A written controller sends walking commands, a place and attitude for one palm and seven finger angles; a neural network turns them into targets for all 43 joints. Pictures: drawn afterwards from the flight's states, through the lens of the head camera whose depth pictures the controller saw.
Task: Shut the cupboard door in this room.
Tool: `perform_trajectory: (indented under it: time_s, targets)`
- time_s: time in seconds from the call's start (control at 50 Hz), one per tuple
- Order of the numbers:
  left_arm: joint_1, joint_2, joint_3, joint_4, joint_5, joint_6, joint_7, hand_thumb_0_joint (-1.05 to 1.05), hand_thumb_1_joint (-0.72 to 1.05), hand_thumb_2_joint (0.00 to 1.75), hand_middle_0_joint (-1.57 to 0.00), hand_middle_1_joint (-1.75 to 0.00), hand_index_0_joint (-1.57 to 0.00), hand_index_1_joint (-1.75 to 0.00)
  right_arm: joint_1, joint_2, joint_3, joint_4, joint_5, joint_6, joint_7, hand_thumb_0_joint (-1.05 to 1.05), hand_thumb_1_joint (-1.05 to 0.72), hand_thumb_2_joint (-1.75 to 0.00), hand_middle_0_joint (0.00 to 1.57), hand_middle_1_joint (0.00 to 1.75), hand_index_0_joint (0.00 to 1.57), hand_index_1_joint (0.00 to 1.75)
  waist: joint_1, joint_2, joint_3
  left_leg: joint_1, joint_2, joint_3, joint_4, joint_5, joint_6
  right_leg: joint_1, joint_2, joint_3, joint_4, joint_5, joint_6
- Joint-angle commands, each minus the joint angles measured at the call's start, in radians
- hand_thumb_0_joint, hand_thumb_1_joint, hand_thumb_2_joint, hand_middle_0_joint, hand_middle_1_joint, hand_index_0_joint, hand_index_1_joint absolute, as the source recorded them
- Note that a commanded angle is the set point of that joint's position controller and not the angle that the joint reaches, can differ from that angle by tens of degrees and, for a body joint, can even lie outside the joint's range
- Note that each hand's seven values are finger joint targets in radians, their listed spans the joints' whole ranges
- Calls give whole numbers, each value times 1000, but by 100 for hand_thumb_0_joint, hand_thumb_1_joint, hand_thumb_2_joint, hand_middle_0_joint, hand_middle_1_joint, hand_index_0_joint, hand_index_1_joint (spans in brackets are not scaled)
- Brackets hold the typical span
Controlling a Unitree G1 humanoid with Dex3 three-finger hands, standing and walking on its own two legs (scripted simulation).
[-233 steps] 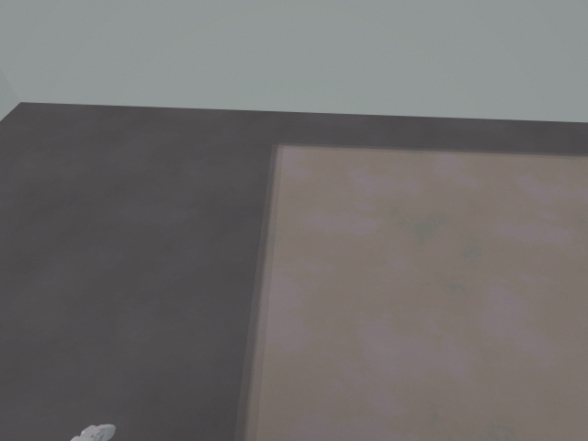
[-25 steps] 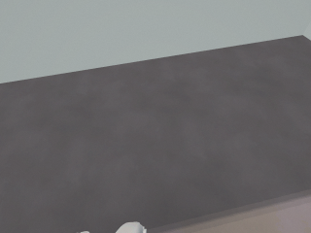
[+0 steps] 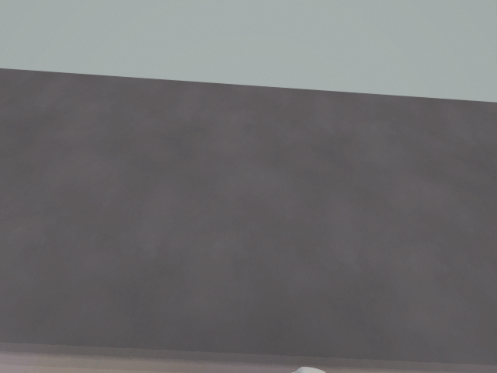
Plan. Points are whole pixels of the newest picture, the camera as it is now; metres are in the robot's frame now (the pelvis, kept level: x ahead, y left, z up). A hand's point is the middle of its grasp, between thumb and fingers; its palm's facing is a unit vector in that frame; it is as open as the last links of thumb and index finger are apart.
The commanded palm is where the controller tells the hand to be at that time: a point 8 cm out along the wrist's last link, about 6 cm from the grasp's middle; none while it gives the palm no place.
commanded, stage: turn or walk to find it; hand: left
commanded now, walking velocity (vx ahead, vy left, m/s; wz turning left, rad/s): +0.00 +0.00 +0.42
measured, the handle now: out of the picture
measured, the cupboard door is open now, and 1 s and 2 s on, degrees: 85 85 85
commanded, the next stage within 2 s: none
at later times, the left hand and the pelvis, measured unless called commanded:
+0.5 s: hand out of the picture -0.01 +0.17 -0.16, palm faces +0.25 -0.94 -0.25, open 7.4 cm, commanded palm none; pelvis -0.02 -0.03 +0.00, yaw +14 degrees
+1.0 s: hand out of the picture -0.04 +0.22 -0.16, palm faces +0.43 -0.86 -0.26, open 7.4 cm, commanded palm none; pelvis -0.04 -0.02 +0.00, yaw +25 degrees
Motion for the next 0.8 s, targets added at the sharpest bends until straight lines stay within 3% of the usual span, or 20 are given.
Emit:
perform_trajectory:
  time_s: [0.0, 0.06, 0.12, 0.14, 0.16, 0.18, 0.2, 0.22, 0.24, 0.28, 0.46, 0.5, 0.54, 0.56, 0.58, 0.6, 0.62, 0.66, 0.7, 0.78]
  targets:
    - [-37, 37, 3, -99, -7, -27, 4, 0, 90, 90, -20, -30, -20, -30, 60, -223, -64, -41, -1, -2, -14, 0, -90, -90, 20, 30, 20, 30, -44, 171, -109, 140, 250, -256, -129, 450, 145, -28, 15, 14, -112, -19, -3]
    - [-22, 33, 1, -103, -9, -33, 7, 0, 90, 90, -20, -30, -20, -30, 38, -225, -69, -52, -4, 5, -10, 0, -90, -90, 20, 30, 20, 30, -36, 180, -97, 63, 231, -290, -121, 404, 134, 72, 41, 1, -237, -2, -15]
    - [63, 49, 5, -87, -11, -47, 13, 0, 90, 90, -20, -30, -20, -30, 10, -213, -71, -64, 3, 10, -4, 0, -90, -90, 20, 30, 20, 30, 10, 154, -110, -37, 188, -289, -50, 332, 93, 250, 53, -8, -482, 170, -24]
    - [98, 75, 13, -82, -7, -56, 16, 0, 90, 90, -20, -30, -20, -30, 10, -186, -69, -71, 8, 9, -1, 0, -90, -90, 20, 30, 20, 30, 28, 82, -121, -125, 135, -254, 23, 205, 44, 361, 2, 33, -615, 242, -34]
    - [114, 165, 30, -85, 11, -68, 25, 0, 90, 90, -20, -30, -20, -30, 32, -118, -58, -88, 18, 9, 6, 0, -90, -90, 20, 30, 20, 30, 29, -180, -129, -310, -2, -111, 226, -85, -32, 468, -235, 286, -708, 255, -111]
    - [103, 213, 31, -107, 10, -62, 22, 0, 90, 90, -20, -30, -20, -30, 14, -125, -64, -110, 9, 15, 5, 0, -90, -90, 20, 30, 20, 30, 40, -256, -102, -331, -49, -63, 439, -333, -57, 344, -398, 386, -744, 298, -218]
    - [70, 180, 33, -116, 4, -66, 26, 0, 90, 90, -20, -30, -20, -30, -4, -149, -70, -100, -2, 29, 4, 0, -90, -90, 20, 30, 20, 30, 33, -256, -77, -331, -13, -113, 575, -318, -52, 260, -372, 370, -763, 275, -243]
    - [27, 153, 27, -125, 3, -61, 28, 0, 90, 90, -20, -30, -20, -30, -2, -152, -76, -87, 1, 36, 8, 0, -90, -90, 20, 30, 20, 30, 7, -192, -33, -328, 0, -109, 669, -268, -53, 204, -332, 321, -760, 244, -232]
    - [-18, 121, 15, -130, 2, -65, 24, 0, 90, 90, -20, -30, -20, -30, 17, -149, -74, -58, 1, 40, 16, 0, -90, -90, 20, 30, 20, 30, -17, -126, -12, -322, 17, -96, 723, -191, -62, 190, -269, 217, -738, 263, -210]
    - [-34, 89, 4, -134, 3, -74, 22, 0, 90, 90, -20, -30, -20, -30, 58, -133, -69, -33, 0, 40, 22, 0, -90, -90, 20, 30, 20, 30, -31, -128, -30, -315, 26, -61, 734, -123, -84, 230, -215, 102, -700, 377, -191]
    - [101, 148, 24, -58, 16, -66, 22, 0, 90, 90, -20, -30, -20, -30, -52, -101, -40, -49, 13, 31, 19, 0, -90, -90, 20, 30, 20, 30, 41, -173, -70, -201, 37, 48, 353, -221, -96, 345, -264, 16, -609, 644, -225]
    - [92, 165, 29, -51, 15, -61, 20, 0, 90, 90, -20, -30, -20, -30, -30, -101, -37, -44, 17, 25, 17, 0, -90, -90, 20, 30, 20, 30, 31, -191, -90, -134, 28, 75, 258, -202, -87, 333, -271, 0, -575, 651, -215]
    - [69, 159, 32, -49, 8, -55, 19, 0, 90, 90, -20, -30, -20, -30, 34, -112, -38, -32, 14, 14, 14, 0, -90, -90, 20, 30, 20, 30, -7, -153, -121, -19, 26, 91, 51, -53, -76, 308, -246, -57, -481, 609, -159]
    - [69, 144, 30, -49, -2, -48, 16, 0, 90, 90, -20, -30, -20, -30, 71, -148, -45, -22, 11, 5, 15, 0, -90, -90, 20, 30, 20, 30, -29, -72, -140, 109, 56, 61, -73, 86, -61, 222, -219, -99, -381, 514, -108]
    - [100, 87, 24, -72, -8, -41, 11, 0, 90, 90, -20, -30, -20, -30, 98, -248, -66, -27, 3, -6, 12, 0, -90, -90, 20, 30, 20, 30, -38, 201, -170, 256, 275, -227, -123, 341, 29, -5, -103, -148, -190, 169, -35]
    - [51, 42, 2, -108, -3, -37, 10, 0, 90, 90, -20, -30, -20, -30, 149, -312, -80, -21, 6, 1, 8, 0, -90, -90, 20, 30, 20, 30, -66, 330, -154, 236, 430, -362, -144, 586, 146, -110, -36, -102, -24, -231, -8]
    - [-1, 53, 1, -111, 3, -22, 20, 0, 90, 90, -20, -30, -20, -30, 164, -298, -78, -4, 4, -1, -3, 0, -90, -90, 20, 30, 20, 30, -84, 303, -156, 164, 415, -344, -147, 474, 166, -90, -40, -16, 76, -218, -18]
    - [-50, 62, 10, -90, -2, -26, 8, 0, 90, 90, -20, -30, -20, -30, 78, -239, -61, -23, 0, -1, -17, 0, -90, -90, 20, 30, 20, 30, -57, 212, -57, 79, 326, -287, -158, 382, 149, -128, -44, 25, 136, -79, -18]
    - [9, 54, 9, -62, -2, -29, 0, 0, 90, 90, -20, -30, -20, -30, 18, -216, -50, -40, 3, -10, -18, 0, -90, -90, 20, 30, 20, 30, -18, 190, -73, 99, 260, -195, -142, 460, 120, -97, -32, 13, 111, -1, -9]
    - [2, 52, 6, -65, -5, -26, 1, 0, 90, 90, -20, -30, -20, -30, 46, -217, -54, -39, 5, -9, -15, 0, -90, -90, 20, 30, 20, 30, -30, 158, -97, 123, 243, -206, -151, 429, 128, -59, -8, 11, 22, 15, 1]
